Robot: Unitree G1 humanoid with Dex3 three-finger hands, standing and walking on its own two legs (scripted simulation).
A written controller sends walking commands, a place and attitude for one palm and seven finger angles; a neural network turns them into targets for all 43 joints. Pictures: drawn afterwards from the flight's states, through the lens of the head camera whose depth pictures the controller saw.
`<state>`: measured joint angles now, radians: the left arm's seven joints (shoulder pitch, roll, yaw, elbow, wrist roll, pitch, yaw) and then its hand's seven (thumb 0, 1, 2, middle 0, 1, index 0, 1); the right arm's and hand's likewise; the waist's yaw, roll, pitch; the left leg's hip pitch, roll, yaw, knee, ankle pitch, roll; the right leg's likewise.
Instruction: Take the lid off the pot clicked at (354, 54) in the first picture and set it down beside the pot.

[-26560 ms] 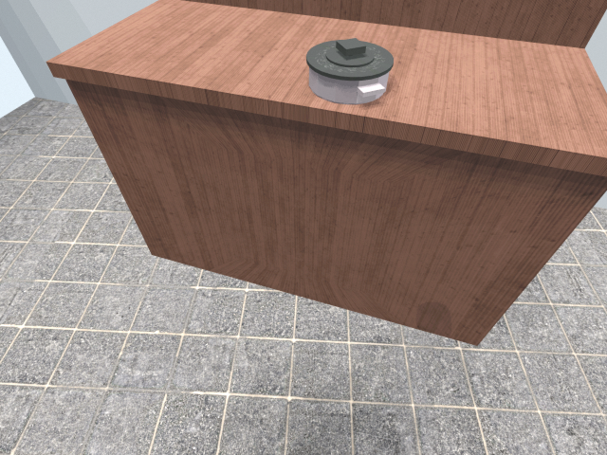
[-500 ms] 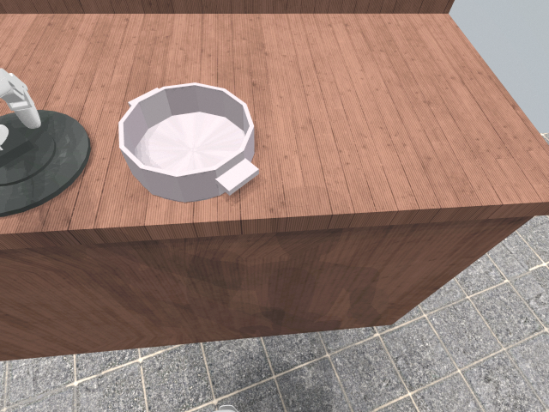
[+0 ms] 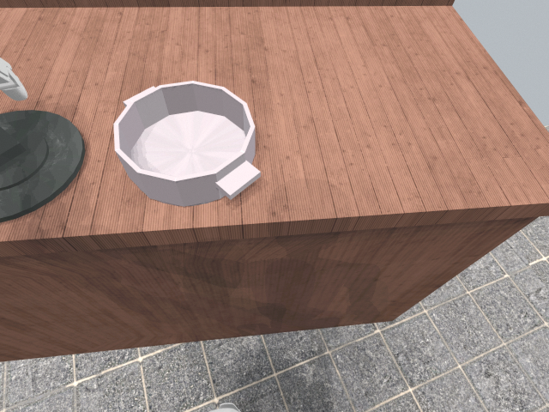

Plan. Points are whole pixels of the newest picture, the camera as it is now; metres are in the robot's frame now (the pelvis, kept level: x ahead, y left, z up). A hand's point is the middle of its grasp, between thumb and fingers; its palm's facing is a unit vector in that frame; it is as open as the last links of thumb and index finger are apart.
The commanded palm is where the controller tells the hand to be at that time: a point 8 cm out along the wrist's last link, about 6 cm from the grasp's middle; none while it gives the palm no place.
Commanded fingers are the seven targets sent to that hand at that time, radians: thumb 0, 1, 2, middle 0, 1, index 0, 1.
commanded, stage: open the fingers wide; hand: left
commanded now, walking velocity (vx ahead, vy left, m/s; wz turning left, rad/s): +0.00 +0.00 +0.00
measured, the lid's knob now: out of the picture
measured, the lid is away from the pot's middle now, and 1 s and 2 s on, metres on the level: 0.24 0.24 0.24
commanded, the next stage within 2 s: raise the empty hand in 0.12 s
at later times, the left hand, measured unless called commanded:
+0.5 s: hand out of the picture +0.44 +0.36 +0.17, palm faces -0.31 -0.12 -0.94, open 9.9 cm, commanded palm +0.44 +0.35 +0.23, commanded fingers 0.00 -0.22 1.08 -0.70 -0.16 -0.70 -0.16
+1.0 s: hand out of the picture +0.44 +0.36 +0.21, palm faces -0.25 -0.12 -0.96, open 10.8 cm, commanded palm +0.43 +0.35 +0.29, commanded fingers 0.00 -0.22 1.08 -0.70 -0.16 -0.70 -0.16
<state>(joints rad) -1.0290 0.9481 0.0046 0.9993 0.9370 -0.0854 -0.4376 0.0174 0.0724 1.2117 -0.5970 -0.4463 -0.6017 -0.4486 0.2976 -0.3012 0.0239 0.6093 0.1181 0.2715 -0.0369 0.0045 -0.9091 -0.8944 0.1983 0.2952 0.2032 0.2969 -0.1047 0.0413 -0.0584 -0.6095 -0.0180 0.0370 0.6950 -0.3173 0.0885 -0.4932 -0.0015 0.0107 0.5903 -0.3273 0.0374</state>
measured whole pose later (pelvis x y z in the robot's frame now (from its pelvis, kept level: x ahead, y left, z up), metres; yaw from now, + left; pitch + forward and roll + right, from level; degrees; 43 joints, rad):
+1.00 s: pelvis -0.01 +0.00 +0.01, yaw +1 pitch +10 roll -3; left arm -1.11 0.92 -0.02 0.97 0.97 -0.01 -0.50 0.00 -0.21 1.08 -0.71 -0.16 -0.72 -0.16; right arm 0.29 -0.29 0.04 0.63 0.11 0.23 -0.05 0.01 -0.91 -0.89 0.20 0.30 0.20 0.30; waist -0.10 0.04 -0.05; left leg -0.51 -0.03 0.02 0.60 -0.26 0.09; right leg -0.38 -0.01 0.00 0.48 -0.27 0.02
